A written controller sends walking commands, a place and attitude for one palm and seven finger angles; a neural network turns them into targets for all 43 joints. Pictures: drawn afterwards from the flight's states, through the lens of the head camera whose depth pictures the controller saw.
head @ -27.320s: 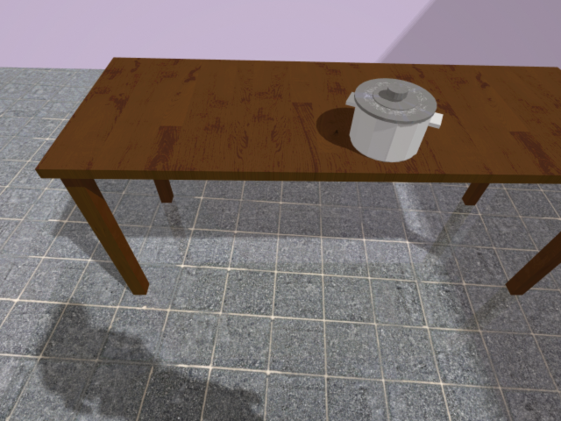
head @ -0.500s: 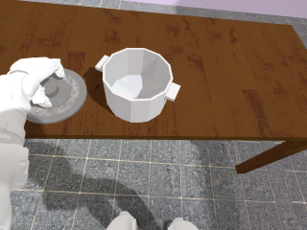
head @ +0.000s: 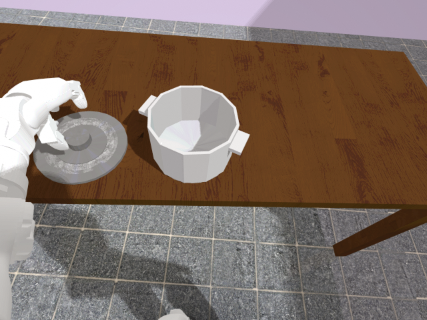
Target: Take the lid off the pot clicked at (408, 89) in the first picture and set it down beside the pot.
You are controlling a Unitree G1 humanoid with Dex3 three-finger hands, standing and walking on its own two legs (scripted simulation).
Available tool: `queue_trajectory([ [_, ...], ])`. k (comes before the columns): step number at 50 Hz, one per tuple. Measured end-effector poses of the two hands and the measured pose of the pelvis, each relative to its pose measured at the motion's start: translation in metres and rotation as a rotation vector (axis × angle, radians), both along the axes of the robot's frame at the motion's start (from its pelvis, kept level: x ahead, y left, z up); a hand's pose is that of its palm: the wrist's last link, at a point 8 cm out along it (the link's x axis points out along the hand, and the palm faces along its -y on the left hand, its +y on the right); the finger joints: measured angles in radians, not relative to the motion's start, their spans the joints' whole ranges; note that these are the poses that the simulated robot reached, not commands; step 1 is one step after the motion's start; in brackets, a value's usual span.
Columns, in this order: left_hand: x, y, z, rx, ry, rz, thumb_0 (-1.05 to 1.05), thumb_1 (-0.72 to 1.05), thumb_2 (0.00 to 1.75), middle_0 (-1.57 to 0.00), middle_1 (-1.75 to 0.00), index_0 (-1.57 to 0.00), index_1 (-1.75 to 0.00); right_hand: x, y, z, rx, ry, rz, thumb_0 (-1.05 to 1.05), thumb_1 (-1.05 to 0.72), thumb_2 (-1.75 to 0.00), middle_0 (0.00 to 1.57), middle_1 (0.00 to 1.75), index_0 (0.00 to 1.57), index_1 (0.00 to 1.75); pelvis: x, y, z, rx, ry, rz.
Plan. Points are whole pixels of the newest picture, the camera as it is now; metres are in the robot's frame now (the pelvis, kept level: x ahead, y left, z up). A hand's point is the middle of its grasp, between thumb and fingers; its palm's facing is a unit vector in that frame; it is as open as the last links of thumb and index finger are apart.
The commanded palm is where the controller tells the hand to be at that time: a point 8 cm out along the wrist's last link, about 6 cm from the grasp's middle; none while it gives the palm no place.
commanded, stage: raise the empty hand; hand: left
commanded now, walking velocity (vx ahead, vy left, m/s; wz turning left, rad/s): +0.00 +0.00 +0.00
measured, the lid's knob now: (79, 139) +0.50 +0.29 -0.03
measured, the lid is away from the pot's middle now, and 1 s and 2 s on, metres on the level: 0.25 0.25 0.25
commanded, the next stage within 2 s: draw the hand back to the body in 0.60 s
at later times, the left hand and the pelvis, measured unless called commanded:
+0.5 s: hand (44, 101) +0.47 +0.29 +0.12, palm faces -0.40 -0.10 -0.91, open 11.0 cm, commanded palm +0.49 +0.28 +0.18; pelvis +0.00 -0.01 +0.01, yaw +1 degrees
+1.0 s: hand (43, 114) +0.44 +0.28 +0.12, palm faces -0.39 -0.07 -0.92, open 11.0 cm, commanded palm +0.43 +0.28 +0.18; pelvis +0.01 -0.02 +0.02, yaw +2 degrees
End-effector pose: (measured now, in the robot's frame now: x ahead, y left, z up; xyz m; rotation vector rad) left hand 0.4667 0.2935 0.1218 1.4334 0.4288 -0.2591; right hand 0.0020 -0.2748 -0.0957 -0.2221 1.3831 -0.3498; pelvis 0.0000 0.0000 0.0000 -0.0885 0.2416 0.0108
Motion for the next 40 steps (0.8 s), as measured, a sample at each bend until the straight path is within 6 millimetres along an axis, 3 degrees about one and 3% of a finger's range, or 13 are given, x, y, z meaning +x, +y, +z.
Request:
queue_trajectory([
  [17,-0.002,-0.004,0.037,0.028,-0.022,-0.005,0.00,0.03,0.58,-0.34,-0.91,-0.34,-0.90,0.026,-0.005,0.005,0.009,-0.061,0.045,0.00,-0.90,-0.90,0.20,0.30,0.21,0.30,0.001,-0.003,0.008,0.014,-0.042,0.017],
  [29,0.005,-0.002,0.060,0.027,-0.037,0.029,0.00,0.03,0.58,-0.34,-0.91,-0.34,-0.90,0.027,-0.008,0.008,0.016,-0.069,0.041,0.00,-0.90,-0.90,0.20,0.30,0.21,0.30,0.005,-0.008,0.012,0.023,-0.053,0.016],
  [40,0.001,-0.009,0.055,0.038,-0.028,-0.011,0.00,0.03,0.58,-0.34,-0.91,-0.34,-0.90,0.029,-0.013,0.008,0.024,-0.046,0.039,0.00,-0.90,-0.90,0.20,0.30,0.21,0.30,0.006,-0.013,0.014,0.027,-0.056,0.019],
])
